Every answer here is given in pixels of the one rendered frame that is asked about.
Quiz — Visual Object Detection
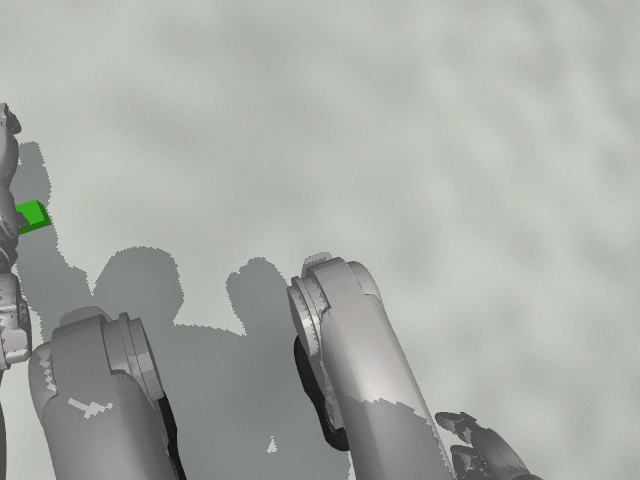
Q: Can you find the right robot foot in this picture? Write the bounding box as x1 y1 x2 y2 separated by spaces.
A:
294 335 350 451

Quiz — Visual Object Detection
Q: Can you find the small box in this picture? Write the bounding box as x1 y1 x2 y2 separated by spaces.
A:
15 200 51 235

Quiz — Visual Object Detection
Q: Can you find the right robot hand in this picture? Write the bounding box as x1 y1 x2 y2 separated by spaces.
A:
435 412 531 480

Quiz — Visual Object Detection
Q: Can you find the left robot hand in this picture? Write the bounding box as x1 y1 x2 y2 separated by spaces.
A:
0 102 30 228

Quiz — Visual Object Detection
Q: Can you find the left robot arm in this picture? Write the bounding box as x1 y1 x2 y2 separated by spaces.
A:
0 185 32 480

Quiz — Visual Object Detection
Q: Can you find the left robot foot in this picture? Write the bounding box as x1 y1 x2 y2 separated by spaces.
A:
158 390 187 480

